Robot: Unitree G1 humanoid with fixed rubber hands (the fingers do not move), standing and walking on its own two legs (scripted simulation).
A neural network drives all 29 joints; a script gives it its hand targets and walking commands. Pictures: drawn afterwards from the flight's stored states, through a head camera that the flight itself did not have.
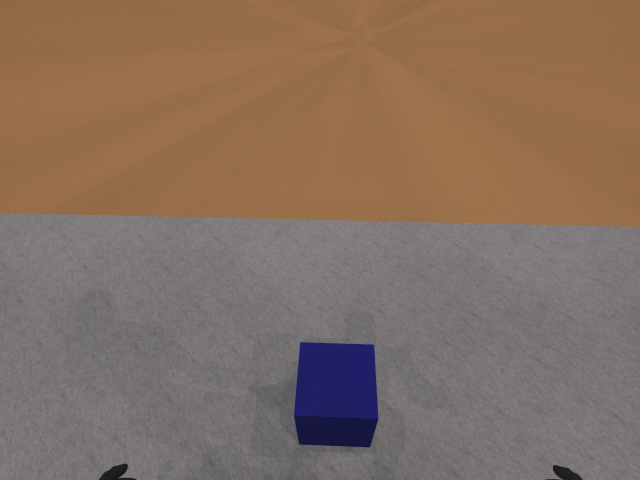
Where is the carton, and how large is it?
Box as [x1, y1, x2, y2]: [294, 342, 377, 446]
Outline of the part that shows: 300,342 294,417 299,443 369,446 377,421 373,345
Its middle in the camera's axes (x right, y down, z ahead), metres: +0.04 +0.46 +1.12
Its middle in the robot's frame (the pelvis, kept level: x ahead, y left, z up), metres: +0.48 -0.01 -0.66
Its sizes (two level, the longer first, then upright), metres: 0.210 0.200 0.250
